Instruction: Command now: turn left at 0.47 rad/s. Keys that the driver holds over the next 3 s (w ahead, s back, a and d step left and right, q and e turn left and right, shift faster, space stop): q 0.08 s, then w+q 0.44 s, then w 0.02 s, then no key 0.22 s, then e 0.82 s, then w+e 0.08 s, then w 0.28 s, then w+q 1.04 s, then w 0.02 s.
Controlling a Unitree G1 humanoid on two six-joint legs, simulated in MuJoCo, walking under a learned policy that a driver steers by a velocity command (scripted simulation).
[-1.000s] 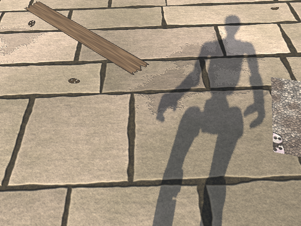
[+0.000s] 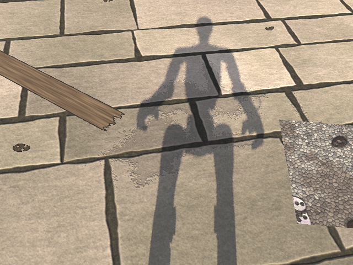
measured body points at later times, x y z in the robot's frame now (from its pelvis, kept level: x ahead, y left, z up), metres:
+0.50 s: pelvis +0.08 -0.01 +0.02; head +0.09 +0.00 +0.47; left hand +0.20 +0.31 -0.05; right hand +0.23 -0.27 -0.09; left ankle +0.00 +0.08 -0.72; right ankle +0.16 -0.12 -0.72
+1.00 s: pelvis +0.21 +0.05 +0.01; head +0.24 +0.08 +0.46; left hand +0.17 +0.33 -0.12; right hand +0.49 -0.10 -0.06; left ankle +0.24 +0.18 -0.72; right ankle +0.18 -0.11 -0.67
